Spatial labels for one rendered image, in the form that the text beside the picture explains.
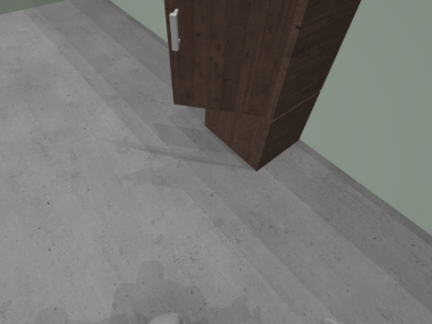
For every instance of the cupboard door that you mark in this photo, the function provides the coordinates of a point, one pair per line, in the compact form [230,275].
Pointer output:
[230,52]

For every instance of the handle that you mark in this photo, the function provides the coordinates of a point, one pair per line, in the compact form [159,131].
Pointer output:
[173,19]

